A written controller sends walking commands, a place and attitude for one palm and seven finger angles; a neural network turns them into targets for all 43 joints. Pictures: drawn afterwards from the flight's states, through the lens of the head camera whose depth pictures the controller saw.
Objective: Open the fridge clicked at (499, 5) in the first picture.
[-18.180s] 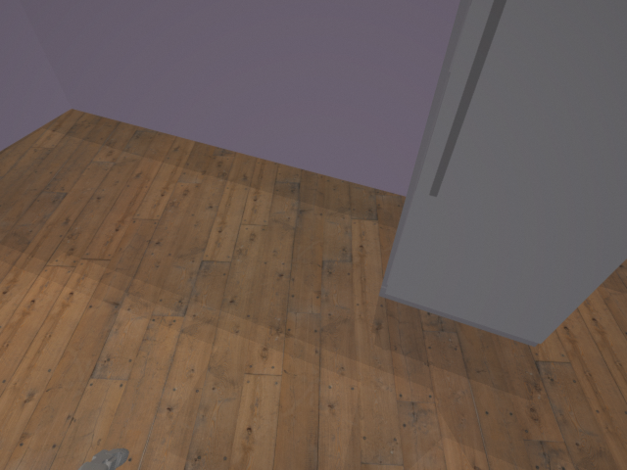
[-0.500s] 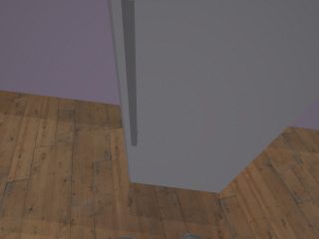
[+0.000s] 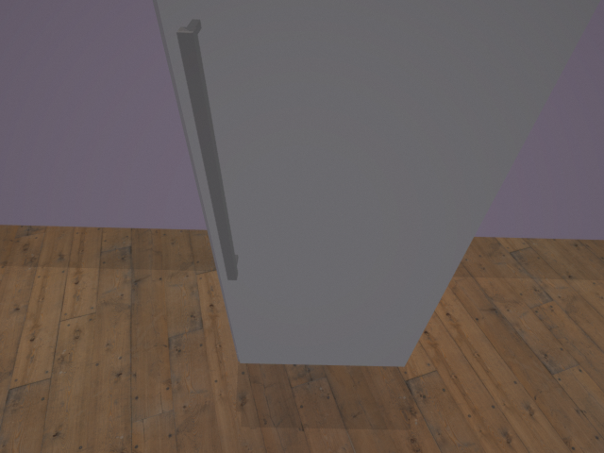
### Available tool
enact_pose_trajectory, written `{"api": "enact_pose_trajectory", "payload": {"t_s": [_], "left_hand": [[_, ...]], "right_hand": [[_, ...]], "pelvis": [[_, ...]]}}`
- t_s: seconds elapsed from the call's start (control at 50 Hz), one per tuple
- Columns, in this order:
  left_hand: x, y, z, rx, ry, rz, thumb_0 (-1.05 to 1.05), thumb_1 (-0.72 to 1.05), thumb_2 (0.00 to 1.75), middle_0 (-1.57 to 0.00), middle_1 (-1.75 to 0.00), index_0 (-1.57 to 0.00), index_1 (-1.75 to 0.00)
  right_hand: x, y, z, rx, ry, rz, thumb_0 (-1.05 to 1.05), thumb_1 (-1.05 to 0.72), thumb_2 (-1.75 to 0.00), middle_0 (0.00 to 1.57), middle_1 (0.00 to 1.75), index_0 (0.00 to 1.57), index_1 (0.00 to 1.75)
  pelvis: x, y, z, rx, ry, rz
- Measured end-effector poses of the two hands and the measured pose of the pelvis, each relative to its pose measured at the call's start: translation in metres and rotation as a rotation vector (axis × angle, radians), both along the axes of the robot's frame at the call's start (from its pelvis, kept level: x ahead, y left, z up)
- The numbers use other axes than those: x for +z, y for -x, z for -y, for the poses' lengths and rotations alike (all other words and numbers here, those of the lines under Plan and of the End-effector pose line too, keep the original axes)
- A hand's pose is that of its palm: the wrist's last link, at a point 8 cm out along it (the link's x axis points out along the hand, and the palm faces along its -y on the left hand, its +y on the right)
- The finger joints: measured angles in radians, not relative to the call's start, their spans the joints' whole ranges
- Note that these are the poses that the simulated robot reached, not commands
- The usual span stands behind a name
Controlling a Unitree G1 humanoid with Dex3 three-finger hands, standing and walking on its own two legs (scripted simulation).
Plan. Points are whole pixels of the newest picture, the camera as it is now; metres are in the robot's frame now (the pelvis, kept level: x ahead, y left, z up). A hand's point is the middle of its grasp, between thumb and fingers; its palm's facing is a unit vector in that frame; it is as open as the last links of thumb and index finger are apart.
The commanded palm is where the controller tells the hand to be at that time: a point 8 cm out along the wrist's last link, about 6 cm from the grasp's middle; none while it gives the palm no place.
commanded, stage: come to a stop and stand still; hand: left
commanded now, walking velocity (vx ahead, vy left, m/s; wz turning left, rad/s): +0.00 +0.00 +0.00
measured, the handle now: (218, 181) +0.50 +0.16 +0.09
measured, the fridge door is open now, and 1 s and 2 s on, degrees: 0 0 0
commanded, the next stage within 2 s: look again from close up in 1.86 s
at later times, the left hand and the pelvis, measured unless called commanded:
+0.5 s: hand out of the picture -0.03 +0.17 -0.18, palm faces +0.05 -0.98 -0.19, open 7.4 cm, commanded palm none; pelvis +0.01 +0.00 -0.01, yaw +1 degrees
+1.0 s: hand out of the picture +0.00 +0.25 -0.17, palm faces +0.02 -0.96 -0.28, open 7.4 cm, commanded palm none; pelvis -0.03 +0.03 +0.00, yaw +1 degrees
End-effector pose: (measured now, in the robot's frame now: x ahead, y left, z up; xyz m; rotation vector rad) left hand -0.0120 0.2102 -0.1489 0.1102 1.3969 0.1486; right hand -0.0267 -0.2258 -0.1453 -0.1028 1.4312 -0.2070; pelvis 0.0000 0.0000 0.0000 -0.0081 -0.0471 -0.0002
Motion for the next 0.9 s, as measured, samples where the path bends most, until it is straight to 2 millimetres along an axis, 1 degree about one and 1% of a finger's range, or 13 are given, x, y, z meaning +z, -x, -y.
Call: {"api": "enact_pose_trajectory", "payload": {"t_s": [0.08, 0.14, 0.2, 0.28, 0.32, 0.36, 0.44, 0.5, 0.56, 0.68, 0.74, 0.8, 0.9], "left_hand": [[-0.006, 0.006, 0.012, -0.005, 0.032, -0.016, 0.01, 0.91, 0.9, -0.2, -0.3, -0.2, -0.3], [-0.007, 0.012, 0.017, 0.0, 0.047, -0.03, 0.01, 0.91, 0.9, -0.2, -0.3, -0.2, -0.3], [-0.005, 0.02, 0.02, 0.011, 0.051, -0.051, 0.0, 0.91, 0.9, -0.2, -0.3, -0.2, -0.3], [-0.003, 0.033, 0.02, 0.025, 0.044, -0.09, 0.0, 0.91, 0.9, -0.2, -0.3, -0.2, -0.3], [-0.002, 0.039, 0.019, 0.032, 0.039, -0.11, 0.0, 0.91, 0.9, -0.2, -0.3, -0.2, -0.3], [0.0, 0.041, 0.016, 0.01, 0.032, -0.113, 0.0, 0.91, 0.9, -0.2, -0.3, -0.2, -0.3], [-0.001, 0.034, 0.003, 0.013, -0.009, -0.086, 0.01, 0.91, 0.9, -0.2, -0.3, -0.2, -0.3], [-0.005, 0.02, -0.008, 0.017, -0.028, -0.042, 0.01, 0.91, 0.9, -0.2, -0.3, -0.2, -0.3], [-0.007, 0.001, -0.016, 0.012, -0.035, 0.021, 0.01, 0.91, 0.9, -0.2, -0.3, -0.2, -0.3], [-0.007, -0.033, -0.032, -0.02, -0.041, 0.141, 0.01, 0.91, 0.9, -0.2, -0.3, -0.2, -0.29], [-0.004, -0.042, -0.04, -0.036, -0.046, 0.18, 0.01, 0.91, 0.9, -0.2, -0.3, -0.2, -0.3], [0.0, -0.044, -0.051, -0.049, -0.057, 0.204, 0.01, 0.91, 0.9, -0.2, -0.3, -0.2, -0.3], [0.007, -0.032, -0.07, -0.057, -0.089, 0.198, 0.01, 0.91, 0.9, -0.2, -0.3, -0.2, -0.3]], "right_hand": [[0.003, 0.026, -0.004, -0.023, -0.003, -0.054, 0.0, -0.92, -0.9, 0.2, 0.3, 0.2, 0.3], [0.004, 0.039, -0.01, -0.028, -0.013, -0.092, 0.0, -0.91, -0.9, 0.2, 0.3, 0.2, 0.3], [0.004, 0.045, -0.016, -0.03, -0.027, -0.116, 0.0, -0.91, -0.9, 0.2, 0.3, 0.2, 0.3], [0.003, 0.043, -0.023, -0.031, -0.046, -0.12, 0.0, -0.91, -0.9, 0.2, 0.3, 0.2, 0.3], [0.002, 0.037, -0.026, -0.03, -0.053, -0.11, 0.0, -0.91, -0.9, 0.2, 0.3, 0.2, 0.3], [0.0, 0.027, -0.025, -0.008, -0.061, -0.081, 0.0, -0.91, -0.9, 0.2, 0.3, 0.2, 0.3], [-0.006, -0.003, -0.018, 0.017, -0.035, 0.008, 0.0, -0.91, -0.9, 0.2, 0.3, 0.2, 0.3], [-0.005, -0.025, -0.011, 0.037, 0.0, 0.057, 0.01, -0.92, -0.9, 0.2, 0.3, 0.2, 0.3], [-0.001, -0.046, -0.004, 0.048, 0.034, 0.119, 0.02, -0.93, -0.9, 0.2, 0.3, 0.2, 0.3], [0.011, -0.08, 0.001, 0.077, 0.078, 0.237, 0.01, -0.92, -0.9, 0.2, 0.3, 0.2, 0.3], [0.018, -0.09, 0.002, 0.091, 0.091, 0.279, 0.01, -0.92, -0.9, 0.2, 0.3, 0.2, 0.3], [0.023, -0.094, 0.002, 0.105, 0.099, 0.305, 0.01, -0.91, -0.9, 0.2, 0.3, 0.2, 0.3], [0.028, -0.089, 0.005, 0.123, 0.108, 0.307, 0.0, -0.91, -0.9, 0.2, 0.3, 0.2, 0.3]], "pelvis": [[0.0, 0.003, 0.004, 0.002, 0.002, 0.003], [0.0, 0.005, 0.006, 0.005, 0.003, -0.006], [0.001, 0.006, 0.006, 0.005, 0.003, -0.016], [0.001, 0.004, 0.006, 0.004, 0.001, -0.025], [0.001, 0.002, 0.006, 0.003, -0.001, -0.028], [-0.001, 0.002, 0.005, 0.012, 0.007, -0.029], [-0.006, -0.002, 0.001, 0.022, 0.023, -0.036], [-0.009, -0.007, -0.003, 0.021, 0.022, -0.03], [-0.011, -0.01, -0.007, 0.013, 0.019, -0.02], [-0.011, -0.003, -0.014, 0.003, 0.025, -0.007], [-0.011, 0.003, -0.017, 0.002, 0.028, -0.003], [-0.01, 0.009, -0.021, 0.003, 0.029, -0.002], [-0.007, 0.019, -0.026, 0.006, 0.028, -0.004]]}}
